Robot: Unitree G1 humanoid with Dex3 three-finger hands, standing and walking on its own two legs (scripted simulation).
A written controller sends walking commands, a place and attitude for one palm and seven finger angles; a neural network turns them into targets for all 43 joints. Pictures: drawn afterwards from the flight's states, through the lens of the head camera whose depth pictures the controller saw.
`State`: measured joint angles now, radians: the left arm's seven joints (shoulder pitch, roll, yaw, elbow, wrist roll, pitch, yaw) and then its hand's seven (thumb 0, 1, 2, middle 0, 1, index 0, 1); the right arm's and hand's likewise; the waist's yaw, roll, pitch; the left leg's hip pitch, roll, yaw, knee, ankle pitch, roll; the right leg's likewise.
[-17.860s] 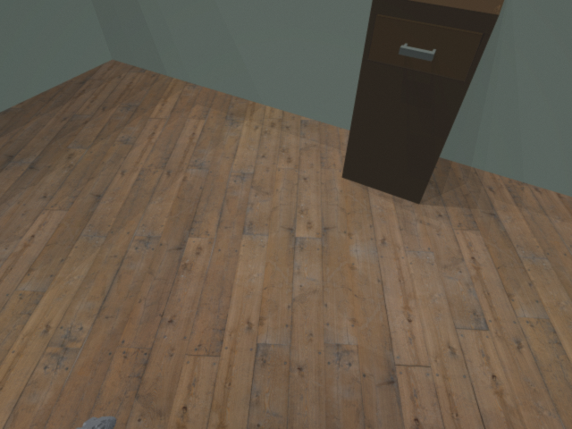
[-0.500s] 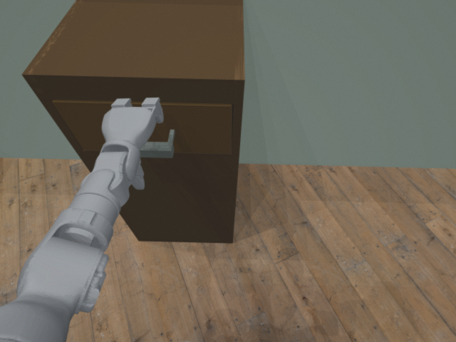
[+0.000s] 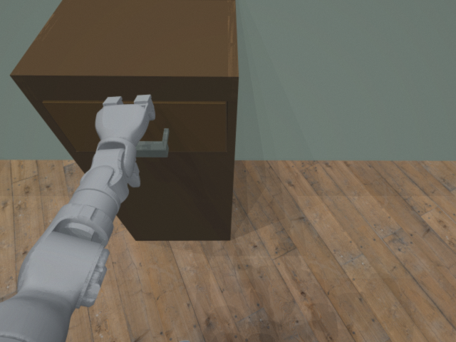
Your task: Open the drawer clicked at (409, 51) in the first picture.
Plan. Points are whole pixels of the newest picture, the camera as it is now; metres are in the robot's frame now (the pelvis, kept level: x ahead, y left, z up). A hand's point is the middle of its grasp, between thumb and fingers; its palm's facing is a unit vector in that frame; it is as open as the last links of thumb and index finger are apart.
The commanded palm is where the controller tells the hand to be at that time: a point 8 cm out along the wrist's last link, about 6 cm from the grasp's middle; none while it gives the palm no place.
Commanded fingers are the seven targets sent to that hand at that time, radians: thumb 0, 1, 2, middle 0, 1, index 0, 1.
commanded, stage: re-aim the fingers above the handle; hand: left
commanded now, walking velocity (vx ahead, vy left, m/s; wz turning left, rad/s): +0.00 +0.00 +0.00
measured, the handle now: (141, 141) +0.54 +0.16 -0.01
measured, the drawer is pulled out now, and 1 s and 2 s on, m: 0.00 0.00 0.00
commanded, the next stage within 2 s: lower the fingers behind the handle in 0.64 s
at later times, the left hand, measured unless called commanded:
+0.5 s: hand (132, 144) +0.48 +0.16 +0.05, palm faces -0.06 -0.04 -1.00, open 13.8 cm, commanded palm +0.46 +0.16 +0.11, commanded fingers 0.00 -0.50 0.30 -0.30 -1.20 -0.30 -1.20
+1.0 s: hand (135, 152) +0.47 +0.16 +0.03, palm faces -0.07 -0.05 -1.00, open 13.8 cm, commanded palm +0.46 +0.17 +0.09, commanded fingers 0.00 -0.50 0.30 -0.30 -1.20 -0.30 -1.20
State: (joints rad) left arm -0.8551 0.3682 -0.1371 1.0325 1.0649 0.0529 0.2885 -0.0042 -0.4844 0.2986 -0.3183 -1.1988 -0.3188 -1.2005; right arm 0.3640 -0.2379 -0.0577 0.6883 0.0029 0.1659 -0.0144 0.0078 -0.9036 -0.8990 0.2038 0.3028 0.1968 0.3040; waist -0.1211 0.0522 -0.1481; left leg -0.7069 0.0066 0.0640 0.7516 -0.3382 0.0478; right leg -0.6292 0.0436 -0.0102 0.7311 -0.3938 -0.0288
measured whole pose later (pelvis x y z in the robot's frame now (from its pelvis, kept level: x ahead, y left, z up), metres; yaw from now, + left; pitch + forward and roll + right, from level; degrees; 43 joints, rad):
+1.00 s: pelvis +0.01 -0.01 +0.00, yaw +1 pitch +17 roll -1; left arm -0.78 0.38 -0.14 0.97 1.06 -0.04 0.27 0.00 -0.48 0.30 -0.32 -1.20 -0.32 -1.20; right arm 0.34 -0.24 -0.07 0.68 0.00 0.17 -0.02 0.01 -0.90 -0.90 0.20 0.30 0.20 0.30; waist -0.10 0.04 -0.15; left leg -0.71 0.01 0.04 0.76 -0.34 0.03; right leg -0.62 0.05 -0.03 0.74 -0.41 -0.04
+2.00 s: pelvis -0.01 +0.00 -0.03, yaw +0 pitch +23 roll -2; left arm -0.82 0.37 -0.12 1.09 1.12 0.00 0.41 0.00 -0.48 0.30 -0.29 -1.20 -0.32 -1.20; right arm 0.35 -0.23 -0.06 0.70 -0.03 0.14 -0.02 0.01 -0.90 -0.90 0.20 0.30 0.20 0.30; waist -0.14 0.05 -0.19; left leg -0.94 0.02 0.04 0.95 -0.41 0.05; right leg -0.84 0.05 -0.04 0.91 -0.46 -0.03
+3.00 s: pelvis +0.00 +0.00 -0.03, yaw +0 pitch +22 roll -2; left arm -0.80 0.36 -0.12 1.07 1.11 0.01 0.40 0.00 0.58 0.76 -0.34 -1.28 -0.38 -1.30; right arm 0.34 -0.22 -0.06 0.70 -0.03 0.15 -0.02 0.01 -0.90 -0.90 0.20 0.30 0.20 0.30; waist -0.13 0.05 -0.19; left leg -0.91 0.02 0.04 0.93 -0.41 0.04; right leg -0.82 0.06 -0.03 0.89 -0.46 -0.03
